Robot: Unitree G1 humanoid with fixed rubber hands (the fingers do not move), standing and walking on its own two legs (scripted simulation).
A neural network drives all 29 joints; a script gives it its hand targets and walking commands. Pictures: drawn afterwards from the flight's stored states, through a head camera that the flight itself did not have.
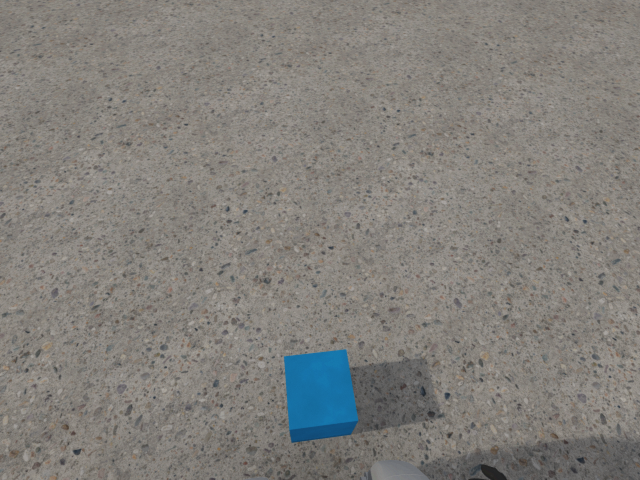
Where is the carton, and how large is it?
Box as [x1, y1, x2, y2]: [284, 349, 357, 442]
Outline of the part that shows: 345,349 284,356 289,430 292,442 350,434 357,421 357,416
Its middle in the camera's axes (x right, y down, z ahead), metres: -0.01 +0.45 +1.09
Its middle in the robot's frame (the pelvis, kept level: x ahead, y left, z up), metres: +0.37 -0.01 -0.68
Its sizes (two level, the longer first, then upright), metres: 0.182 0.171 0.198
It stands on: the floor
